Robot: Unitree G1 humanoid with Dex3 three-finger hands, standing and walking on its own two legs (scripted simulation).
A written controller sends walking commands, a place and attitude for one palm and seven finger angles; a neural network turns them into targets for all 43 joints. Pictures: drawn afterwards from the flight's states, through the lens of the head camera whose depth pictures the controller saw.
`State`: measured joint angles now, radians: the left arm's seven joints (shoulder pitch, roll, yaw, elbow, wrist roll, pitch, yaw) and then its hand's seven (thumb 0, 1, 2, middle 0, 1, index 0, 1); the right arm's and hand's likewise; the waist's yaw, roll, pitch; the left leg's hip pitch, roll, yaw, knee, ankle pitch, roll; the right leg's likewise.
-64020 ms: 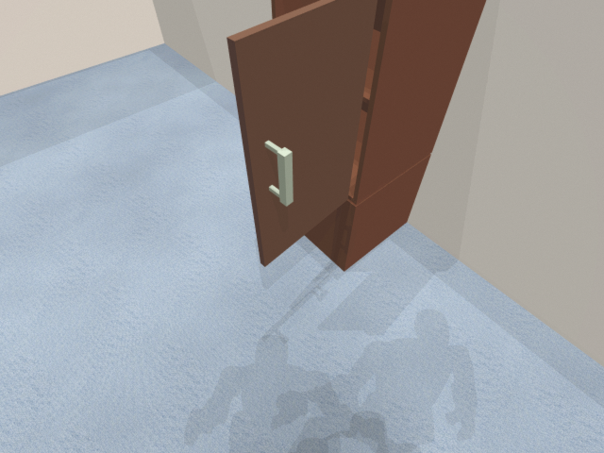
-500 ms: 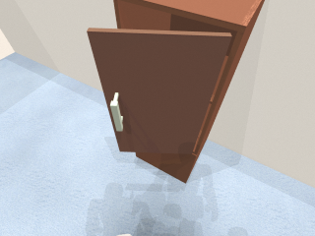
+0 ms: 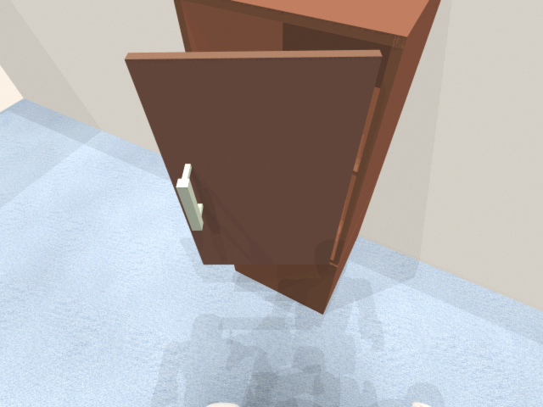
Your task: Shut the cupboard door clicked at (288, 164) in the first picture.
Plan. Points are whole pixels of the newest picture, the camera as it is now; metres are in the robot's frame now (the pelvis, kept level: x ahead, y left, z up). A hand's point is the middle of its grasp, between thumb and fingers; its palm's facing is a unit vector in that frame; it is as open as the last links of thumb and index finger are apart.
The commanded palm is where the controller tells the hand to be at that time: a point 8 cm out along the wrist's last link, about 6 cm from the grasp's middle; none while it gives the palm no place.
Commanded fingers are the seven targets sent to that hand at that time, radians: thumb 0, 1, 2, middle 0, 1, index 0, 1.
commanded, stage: come to a stop and stand still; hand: left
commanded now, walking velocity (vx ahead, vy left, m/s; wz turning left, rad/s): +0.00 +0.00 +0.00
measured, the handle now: (192, 198) +0.47 +0.20 -0.02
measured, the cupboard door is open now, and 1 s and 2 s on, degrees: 28 28 28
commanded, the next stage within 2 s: look again from close up in 1.50 s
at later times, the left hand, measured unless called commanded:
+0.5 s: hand out of the picture +0.01 +0.23 -0.16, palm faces -0.01 -0.97 -0.24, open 7.4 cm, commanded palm none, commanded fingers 0.00 0.90 0.90 -0.20 -0.30 -0.20 -0.30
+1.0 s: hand out of the picture +0.03 +0.22 -0.18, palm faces +0.01 -0.98 -0.19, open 7.4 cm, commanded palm none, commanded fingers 0.00 0.90 0.90 -0.20 -0.30 -0.20 -0.30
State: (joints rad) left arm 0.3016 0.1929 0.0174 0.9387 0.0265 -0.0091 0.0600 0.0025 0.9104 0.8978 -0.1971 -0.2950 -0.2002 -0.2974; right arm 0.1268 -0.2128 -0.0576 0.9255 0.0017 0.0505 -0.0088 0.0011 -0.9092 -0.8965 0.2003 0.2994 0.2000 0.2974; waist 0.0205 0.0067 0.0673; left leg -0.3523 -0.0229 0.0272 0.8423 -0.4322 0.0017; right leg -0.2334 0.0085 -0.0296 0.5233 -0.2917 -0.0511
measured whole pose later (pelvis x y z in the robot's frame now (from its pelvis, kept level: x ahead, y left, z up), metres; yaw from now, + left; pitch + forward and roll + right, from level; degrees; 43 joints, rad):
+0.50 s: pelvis -0.03 +0.04 +0.00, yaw +0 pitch +0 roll +0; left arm 0.28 0.20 -0.01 0.99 0.01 0.01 0.03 0.00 0.91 0.90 -0.20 -0.30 -0.20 -0.30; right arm 0.32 -0.20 0.01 1.04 -0.02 0.00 0.00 0.00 -0.91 -0.90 0.20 0.30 0.20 0.30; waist -0.02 0.01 0.02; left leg -0.23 -0.05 0.06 0.45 -0.22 0.07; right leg -0.25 -0.02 -0.02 0.48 -0.23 0.00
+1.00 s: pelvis +0.01 +0.05 +0.00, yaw +0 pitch +0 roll +0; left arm 0.25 0.18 -0.02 1.08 0.01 -0.01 0.04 0.00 0.91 0.90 -0.20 -0.30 -0.20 -0.30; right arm 0.20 -0.18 0.02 1.09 -0.01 -0.03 -0.02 0.00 -0.92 -0.90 0.20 0.30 0.20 0.30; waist 0.01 -0.02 0.03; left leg -0.16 -0.06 0.06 0.44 -0.28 0.08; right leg -0.17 -0.03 -0.01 0.45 -0.28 0.02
